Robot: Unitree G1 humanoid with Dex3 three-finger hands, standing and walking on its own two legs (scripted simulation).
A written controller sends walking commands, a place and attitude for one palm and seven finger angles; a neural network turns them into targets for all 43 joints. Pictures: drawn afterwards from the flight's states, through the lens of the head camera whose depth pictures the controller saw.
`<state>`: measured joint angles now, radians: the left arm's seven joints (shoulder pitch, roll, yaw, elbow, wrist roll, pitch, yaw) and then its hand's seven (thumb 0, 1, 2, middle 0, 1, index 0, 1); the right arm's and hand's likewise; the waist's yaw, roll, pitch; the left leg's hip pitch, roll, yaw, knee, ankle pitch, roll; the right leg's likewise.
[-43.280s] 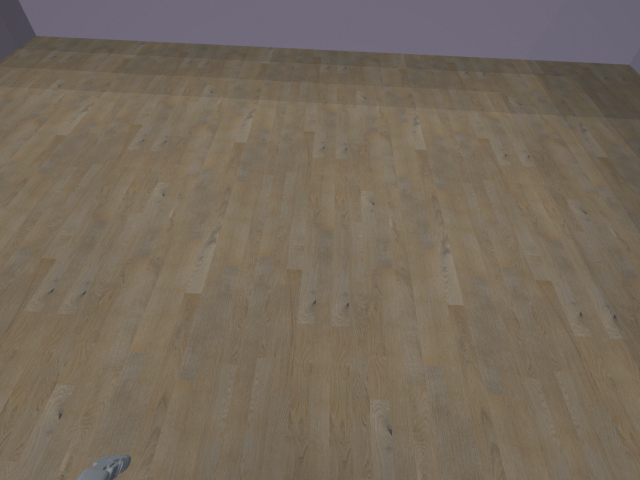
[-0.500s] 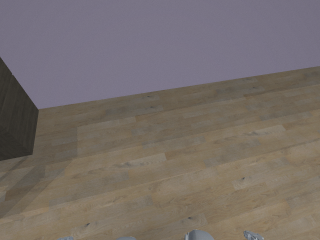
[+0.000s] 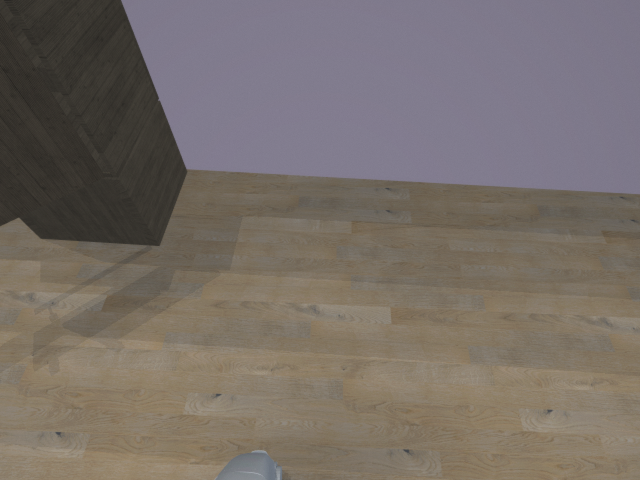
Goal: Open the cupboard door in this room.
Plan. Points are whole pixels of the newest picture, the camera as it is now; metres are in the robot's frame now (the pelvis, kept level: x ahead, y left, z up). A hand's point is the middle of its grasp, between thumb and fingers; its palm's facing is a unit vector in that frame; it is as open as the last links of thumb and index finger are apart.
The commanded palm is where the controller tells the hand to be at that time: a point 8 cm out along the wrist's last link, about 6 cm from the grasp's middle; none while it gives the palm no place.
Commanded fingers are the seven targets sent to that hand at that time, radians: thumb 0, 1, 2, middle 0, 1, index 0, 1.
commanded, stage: turn to face it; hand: left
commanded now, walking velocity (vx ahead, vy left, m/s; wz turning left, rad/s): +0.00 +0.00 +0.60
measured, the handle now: out of the picture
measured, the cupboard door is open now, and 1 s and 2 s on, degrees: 43 43 43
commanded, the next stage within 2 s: take the last steps up to it in 1.06 s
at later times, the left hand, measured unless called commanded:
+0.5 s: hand out of the picture +0.07 +0.23 -0.15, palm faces +0.27 -0.92 -0.29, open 7.4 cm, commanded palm none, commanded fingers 0.00 0.90 0.90 -0.20 -0.30 -0.20 -0.30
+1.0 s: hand out of the picture -0.08 +0.22 -0.19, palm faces +0.55 -0.80 -0.23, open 7.4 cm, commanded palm none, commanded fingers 0.00 0.90 0.90 -0.20 -0.30 -0.20 -0.30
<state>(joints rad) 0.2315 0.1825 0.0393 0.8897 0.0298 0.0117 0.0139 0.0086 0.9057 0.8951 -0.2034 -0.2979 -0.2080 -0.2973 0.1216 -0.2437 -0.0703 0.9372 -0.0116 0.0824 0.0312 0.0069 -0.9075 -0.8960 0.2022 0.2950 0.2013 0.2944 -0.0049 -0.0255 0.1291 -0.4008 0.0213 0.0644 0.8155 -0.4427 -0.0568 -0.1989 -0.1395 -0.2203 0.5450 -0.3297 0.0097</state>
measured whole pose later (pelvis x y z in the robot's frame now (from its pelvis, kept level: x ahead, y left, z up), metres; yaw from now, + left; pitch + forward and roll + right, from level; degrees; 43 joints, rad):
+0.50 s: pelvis +0.01 -0.01 -0.01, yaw +16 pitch +2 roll +0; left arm 0.14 0.25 0.07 0.85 0.02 0.03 0.01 0.01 0.91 0.90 -0.20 -0.30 -0.20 -0.30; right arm 0.20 -0.22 -0.07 0.92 -0.02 0.06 0.01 0.00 -0.90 -0.90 0.21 0.30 0.21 0.30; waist -0.03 0.02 0.06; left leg -0.37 -0.06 -0.13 0.57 -0.23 0.00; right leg -0.28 -0.04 -0.02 0.55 -0.32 0.06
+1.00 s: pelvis +0.00 +0.01 -0.01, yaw +32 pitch +0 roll -1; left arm 0.22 0.26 0.07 0.96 0.02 0.07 0.01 0.01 0.91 0.90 -0.20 -0.30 -0.20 -0.30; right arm 0.10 -0.21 -0.04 0.91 -0.02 0.02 -0.01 0.00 -0.91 -0.90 0.20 0.30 0.20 0.29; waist 0.02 -0.05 0.10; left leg -0.31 -0.01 0.05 0.58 -0.28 0.04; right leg -0.42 -0.10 -0.07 1.07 -0.51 0.07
